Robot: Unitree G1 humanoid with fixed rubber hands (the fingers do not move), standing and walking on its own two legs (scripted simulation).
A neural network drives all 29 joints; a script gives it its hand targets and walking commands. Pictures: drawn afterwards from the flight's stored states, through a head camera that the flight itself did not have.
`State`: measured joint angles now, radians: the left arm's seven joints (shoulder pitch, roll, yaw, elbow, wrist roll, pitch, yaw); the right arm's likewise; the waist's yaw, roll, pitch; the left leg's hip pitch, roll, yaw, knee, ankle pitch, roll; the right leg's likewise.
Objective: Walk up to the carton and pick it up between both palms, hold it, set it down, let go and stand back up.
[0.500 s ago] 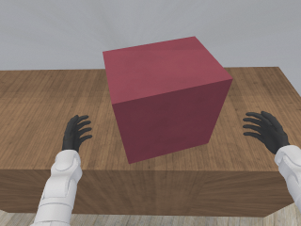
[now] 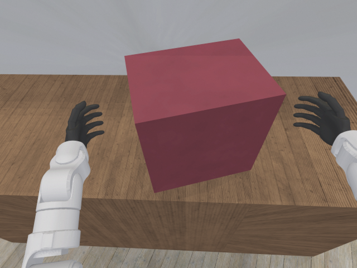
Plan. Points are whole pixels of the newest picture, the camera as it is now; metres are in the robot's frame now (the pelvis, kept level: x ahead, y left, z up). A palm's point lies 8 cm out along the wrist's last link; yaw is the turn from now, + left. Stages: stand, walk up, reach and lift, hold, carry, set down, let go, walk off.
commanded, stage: reach and lift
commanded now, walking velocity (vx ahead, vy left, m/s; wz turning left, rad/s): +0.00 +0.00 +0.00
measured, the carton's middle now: (194, 119) +0.49 +0.03 +0.04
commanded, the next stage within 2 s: none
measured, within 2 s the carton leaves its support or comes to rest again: neither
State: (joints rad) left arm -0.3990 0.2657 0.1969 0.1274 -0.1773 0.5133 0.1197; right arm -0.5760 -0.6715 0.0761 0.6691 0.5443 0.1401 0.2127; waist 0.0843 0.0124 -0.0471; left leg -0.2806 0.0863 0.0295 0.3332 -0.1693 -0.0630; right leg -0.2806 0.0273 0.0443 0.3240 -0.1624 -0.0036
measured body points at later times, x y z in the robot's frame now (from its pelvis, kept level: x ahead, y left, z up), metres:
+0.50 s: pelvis -0.01 -0.01 +0.00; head +0.04 -0.01 +0.44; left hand +0.39 +0.28 +0.17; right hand +0.48 -0.23 +0.18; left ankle -0.01 +0.16 -0.75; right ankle -0.01 -0.12 -0.75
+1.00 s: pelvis -0.01 -0.01 -0.01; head +0.05 -0.01 +0.44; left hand +0.43 +0.29 +0.21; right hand +0.52 -0.21 +0.23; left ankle -0.01 +0.16 -0.75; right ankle -0.01 -0.12 -0.75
